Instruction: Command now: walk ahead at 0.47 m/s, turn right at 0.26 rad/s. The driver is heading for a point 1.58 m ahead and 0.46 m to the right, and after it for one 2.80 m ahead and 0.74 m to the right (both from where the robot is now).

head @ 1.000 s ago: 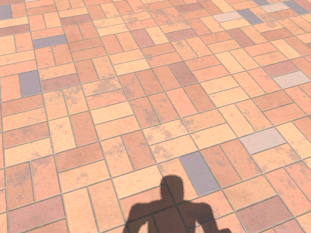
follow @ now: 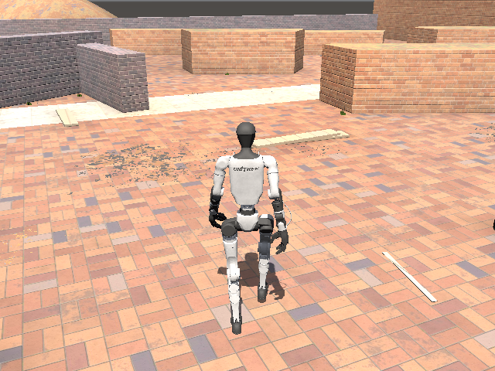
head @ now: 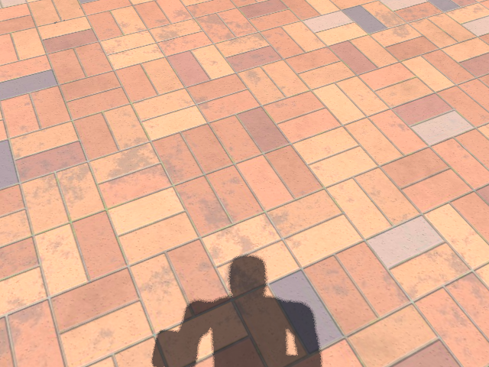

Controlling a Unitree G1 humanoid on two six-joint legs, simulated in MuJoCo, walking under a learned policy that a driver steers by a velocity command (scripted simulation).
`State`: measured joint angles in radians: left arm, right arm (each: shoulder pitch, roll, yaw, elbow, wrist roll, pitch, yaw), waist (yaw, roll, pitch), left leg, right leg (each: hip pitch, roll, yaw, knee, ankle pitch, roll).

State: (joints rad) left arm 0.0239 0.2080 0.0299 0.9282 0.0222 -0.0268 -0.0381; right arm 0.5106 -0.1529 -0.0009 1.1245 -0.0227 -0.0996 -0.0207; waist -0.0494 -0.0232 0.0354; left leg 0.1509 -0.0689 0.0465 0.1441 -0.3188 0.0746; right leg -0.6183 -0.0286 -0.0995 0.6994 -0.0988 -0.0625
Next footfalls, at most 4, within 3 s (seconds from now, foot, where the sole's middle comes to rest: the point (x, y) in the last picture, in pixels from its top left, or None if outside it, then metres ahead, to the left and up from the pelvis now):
0.10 right None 0.23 -0.07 -0.77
0.74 left None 0.32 0.09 -0.77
1.22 right None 0.43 -0.23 -0.77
1.78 left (320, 265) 0.76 -0.26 -0.77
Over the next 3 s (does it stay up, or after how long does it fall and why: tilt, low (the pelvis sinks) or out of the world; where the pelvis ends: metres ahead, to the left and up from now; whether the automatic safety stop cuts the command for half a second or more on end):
stays up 0.92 -0.34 0.01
